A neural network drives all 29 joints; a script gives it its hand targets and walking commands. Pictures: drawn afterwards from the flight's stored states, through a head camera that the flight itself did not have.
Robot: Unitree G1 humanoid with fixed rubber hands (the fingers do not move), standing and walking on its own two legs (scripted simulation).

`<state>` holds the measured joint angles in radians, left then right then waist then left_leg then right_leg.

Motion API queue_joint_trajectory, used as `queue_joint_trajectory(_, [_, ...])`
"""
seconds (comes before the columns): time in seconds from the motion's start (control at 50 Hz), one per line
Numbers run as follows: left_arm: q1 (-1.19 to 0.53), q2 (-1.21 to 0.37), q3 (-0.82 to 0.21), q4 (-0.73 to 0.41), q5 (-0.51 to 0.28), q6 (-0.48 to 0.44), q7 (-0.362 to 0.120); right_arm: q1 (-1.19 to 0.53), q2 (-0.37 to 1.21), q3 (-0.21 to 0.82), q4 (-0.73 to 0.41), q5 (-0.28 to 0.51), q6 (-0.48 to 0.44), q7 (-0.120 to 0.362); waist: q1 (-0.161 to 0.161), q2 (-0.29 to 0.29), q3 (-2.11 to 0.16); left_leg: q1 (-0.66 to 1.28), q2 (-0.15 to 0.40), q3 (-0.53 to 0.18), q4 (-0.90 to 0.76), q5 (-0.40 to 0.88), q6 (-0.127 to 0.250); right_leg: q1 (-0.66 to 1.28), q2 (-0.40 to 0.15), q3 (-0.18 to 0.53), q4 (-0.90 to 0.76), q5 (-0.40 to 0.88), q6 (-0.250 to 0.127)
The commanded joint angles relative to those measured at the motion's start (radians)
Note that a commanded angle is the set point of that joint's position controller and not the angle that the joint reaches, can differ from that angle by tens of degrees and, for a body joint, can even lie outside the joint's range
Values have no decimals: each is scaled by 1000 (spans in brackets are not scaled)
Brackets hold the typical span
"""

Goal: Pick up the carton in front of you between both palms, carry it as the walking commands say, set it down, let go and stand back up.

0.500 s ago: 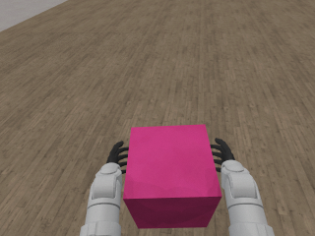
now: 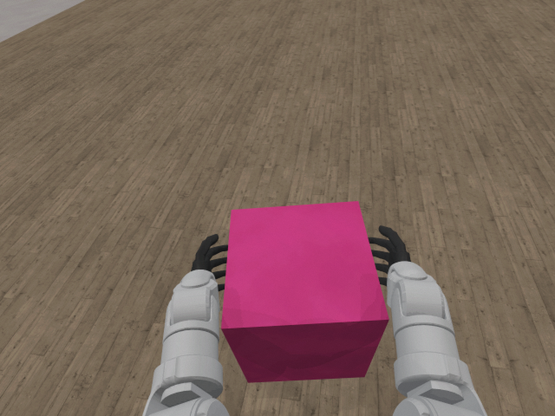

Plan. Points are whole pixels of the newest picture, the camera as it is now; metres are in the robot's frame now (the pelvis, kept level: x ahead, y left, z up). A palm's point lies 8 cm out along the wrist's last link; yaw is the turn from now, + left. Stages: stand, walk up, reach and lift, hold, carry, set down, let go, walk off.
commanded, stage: set down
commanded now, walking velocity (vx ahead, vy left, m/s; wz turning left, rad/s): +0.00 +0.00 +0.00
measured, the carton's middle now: (300, 296) +0.32 -0.01 -0.05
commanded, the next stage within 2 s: none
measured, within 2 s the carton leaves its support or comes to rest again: neither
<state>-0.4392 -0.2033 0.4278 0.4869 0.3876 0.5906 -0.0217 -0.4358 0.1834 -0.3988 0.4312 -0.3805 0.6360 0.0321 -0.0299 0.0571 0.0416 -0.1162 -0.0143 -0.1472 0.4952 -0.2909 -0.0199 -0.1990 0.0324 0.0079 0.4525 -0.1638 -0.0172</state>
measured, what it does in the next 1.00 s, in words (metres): lowers itself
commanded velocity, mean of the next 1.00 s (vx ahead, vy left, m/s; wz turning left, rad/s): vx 0.00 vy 0.00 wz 0.00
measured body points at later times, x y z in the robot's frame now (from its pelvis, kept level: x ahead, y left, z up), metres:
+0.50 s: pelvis -0.03 +0.02 -0.09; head +0.20 -0.02 +0.30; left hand +0.39 +0.12 -0.17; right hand +0.37 -0.19 -0.18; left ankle +0.00 +0.15 -0.74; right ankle +0.06 -0.11 -0.74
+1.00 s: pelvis -0.06 +0.01 -0.22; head +0.22 -0.04 +0.13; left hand +0.44 +0.09 -0.31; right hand +0.40 -0.21 -0.32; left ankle +0.00 +0.15 -0.74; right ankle +0.06 -0.11 -0.74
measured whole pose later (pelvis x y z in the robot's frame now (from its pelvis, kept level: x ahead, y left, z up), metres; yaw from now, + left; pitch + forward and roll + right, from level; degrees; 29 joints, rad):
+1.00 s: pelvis -0.06 +0.01 -0.22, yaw +2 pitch +45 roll +4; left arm -0.99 -0.05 0.45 0.72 0.18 0.24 0.09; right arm -0.93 0.01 -0.47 0.59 -0.26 0.30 -0.01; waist -0.08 0.08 -0.16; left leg -1.80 -0.14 -0.07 1.56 -0.56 -0.06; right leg -1.92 0.07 0.12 1.52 -0.39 0.04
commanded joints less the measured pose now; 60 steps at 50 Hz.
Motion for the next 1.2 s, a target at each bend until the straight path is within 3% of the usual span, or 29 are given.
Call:
queue_joint_trajectory(0.0, [-577, -814, -356, 119, -143, -74, -202, -545, 756, 341, 131, 147, -78, 214, -16, -47, -123, -374, -79, 63, -86, -96, 49, 216, 37, 52, -8, -97, 12])
queue_joint_trajectory(0.08, [-534, -705, -246, 159, -67, -170, -145, -503, 609, 223, 173, 55, -177, 193, -30, -39, -170, -464, -95, 72, -5, -5, 30, 73, 53, 28, 87, 57, 8])
queue_joint_trajectory(0.14, [-515, -684, -262, 152, -70, -270, -121, -487, 586, 237, 178, 49, -278, 196, -23, -32, -286, -515, -111, 79, 59, 96, 14, -10, 63, 24, 173, 185, 8])
queue_joint_trajectory(0.26, [-588, -790, -472, 112, -170, -453, -88, -572, 678, 417, 154, 136, -461, 219, -36, -33, -670, -642, -136, 87, 240, 299, -28, -140, 76, 22, 381, 407, 9])
queue_joint_trajectory(0.36, [-661, -835, -670, 13, -264, -504, -62, -639, 710, 558, 70, 216, -510, 216, -61, -60, -1064, -759, -144, 100, 400, 420, -53, -186, 79, 12, 535, 563, 20])
queue_joint_trajectory(0.44, [-698, -839, -701, 8, -286, -471, -66, -657, 707, 573, 70, 235, -478, 217, -74, -41, -1115, -848, -157, 112, 474, 313, -54, -358, 88, -9, 594, 422, 36])
queue_joint_trajectory(0.52, [-764, -841, -636, 72, -269, -412, -95, -707, 724, 522, 128, 215, -419, 234, -75, -19, -1008, -993, -164, 133, 522, 98, -43, -548, 93, -26, 628, 188, 38])
queue_joint_trajectory(0.6, [-841, -827, -556, 139, -250, -370, -121, -774, 738, 466, 185, 191, -372, 240, -72, -21, -962, -1146, -172, 152, 582, -23, -31, -645, 92, -30, 678, 81, 40])
queue_joint_trajectory(0.72, [-958, -785, -483, 205, -250, -363, -132, -874, 744, 430, 226, 187, -351, 216, -74, -49, -1026, -1332, -191, 179, 706, -67, -25, -705, 91, -24, 779, 81, 54])
queue_joint_trajectory(0.88, [-1097, -750, -472, 241, -288, -372, -118, -1009, 726, 449, 213, 223, -354, 174, -91, -76, -1162, -1492, -214, 212, 869, -94, -27, -756, 97, -31, 919, 96, 75])
queue_joint_trajectory(1.18, [-1322, -669, -451, 311, -324, -366, -62, -1222, 609, 391, 239, 268, -347, 167, -142, -34, -1189, -1606, -227, 233, 1087, -131, -26, -993, 94, -85, 1140, 57, 84])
